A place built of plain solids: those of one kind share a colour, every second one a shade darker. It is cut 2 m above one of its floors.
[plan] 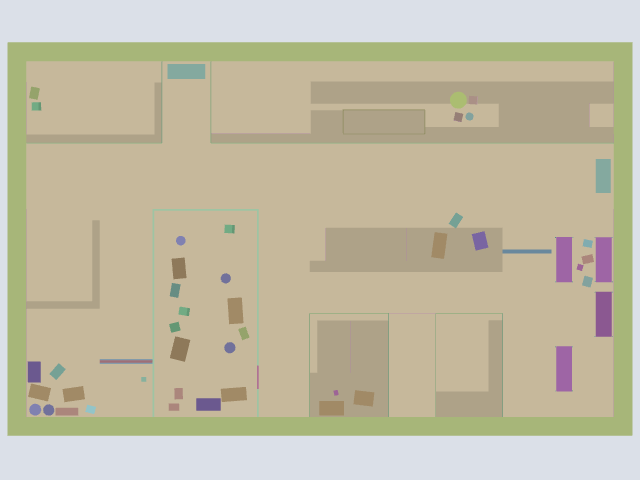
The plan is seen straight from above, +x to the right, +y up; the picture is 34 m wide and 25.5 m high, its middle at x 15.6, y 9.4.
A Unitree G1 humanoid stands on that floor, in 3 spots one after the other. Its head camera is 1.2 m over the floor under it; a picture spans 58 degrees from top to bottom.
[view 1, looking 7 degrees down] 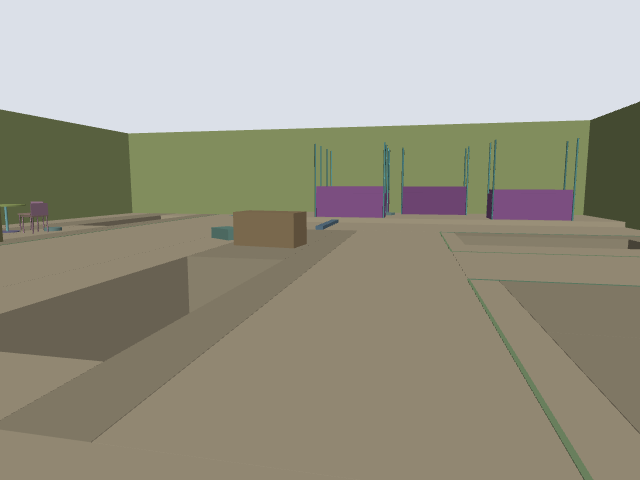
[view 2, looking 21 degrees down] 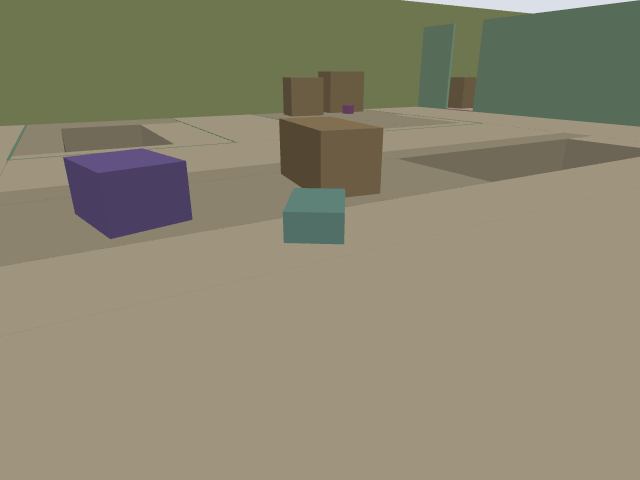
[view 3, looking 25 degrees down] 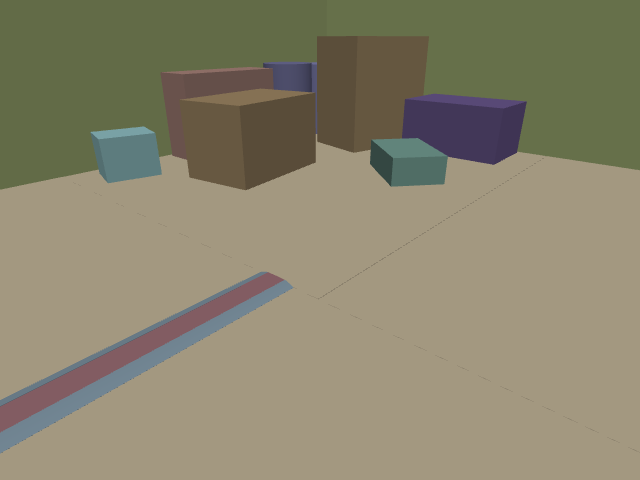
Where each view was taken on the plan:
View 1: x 13.40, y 6.24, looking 12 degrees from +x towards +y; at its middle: floor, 9.85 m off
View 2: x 24.50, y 13.40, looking -120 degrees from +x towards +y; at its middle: sack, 3.26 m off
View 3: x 5.30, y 4.48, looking -139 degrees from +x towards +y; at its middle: floor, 2.84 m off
